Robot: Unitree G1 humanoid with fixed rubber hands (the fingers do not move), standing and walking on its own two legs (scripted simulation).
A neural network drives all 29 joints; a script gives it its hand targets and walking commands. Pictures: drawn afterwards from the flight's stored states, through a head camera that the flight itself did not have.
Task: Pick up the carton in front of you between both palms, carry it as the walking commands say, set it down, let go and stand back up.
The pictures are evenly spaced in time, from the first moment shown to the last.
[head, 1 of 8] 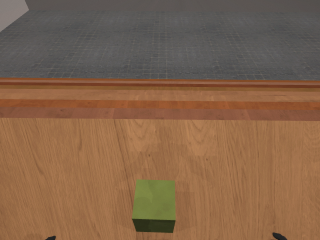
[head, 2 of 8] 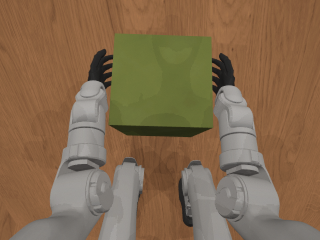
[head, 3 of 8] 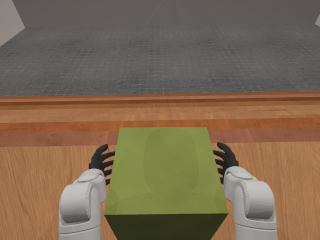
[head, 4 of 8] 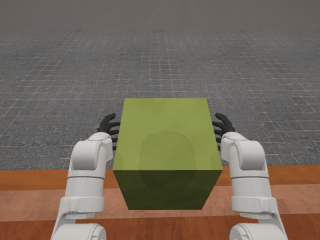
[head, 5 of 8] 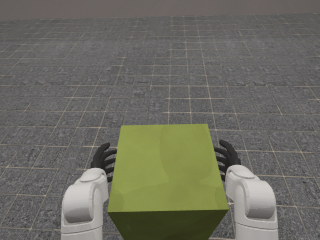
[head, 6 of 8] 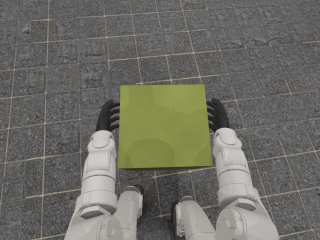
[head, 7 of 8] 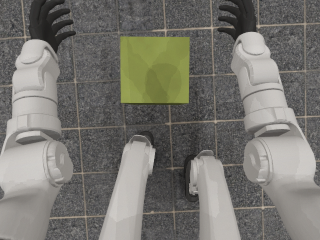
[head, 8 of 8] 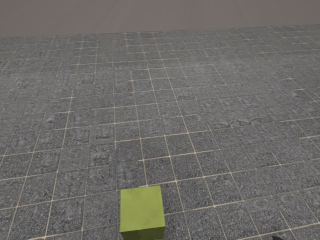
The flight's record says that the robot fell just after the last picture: no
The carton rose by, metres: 0.69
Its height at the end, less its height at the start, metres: -1.57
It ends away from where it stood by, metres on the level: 5.59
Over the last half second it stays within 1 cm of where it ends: yes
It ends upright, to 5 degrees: yes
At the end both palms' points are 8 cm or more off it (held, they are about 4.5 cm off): yes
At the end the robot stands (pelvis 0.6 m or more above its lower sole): yes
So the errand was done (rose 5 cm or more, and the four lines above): yes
